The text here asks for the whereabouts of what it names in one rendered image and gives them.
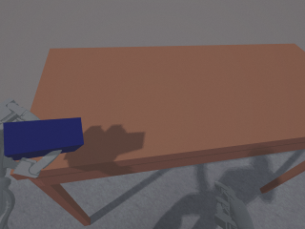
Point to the robot right hand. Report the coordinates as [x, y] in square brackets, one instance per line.
[236, 215]

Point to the sponge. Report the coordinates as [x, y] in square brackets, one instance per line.
[37, 138]

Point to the robot left forearm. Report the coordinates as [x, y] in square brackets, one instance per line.
[7, 201]

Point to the table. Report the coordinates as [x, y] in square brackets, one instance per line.
[159, 107]

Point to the robot left hand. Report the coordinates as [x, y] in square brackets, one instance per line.
[10, 111]

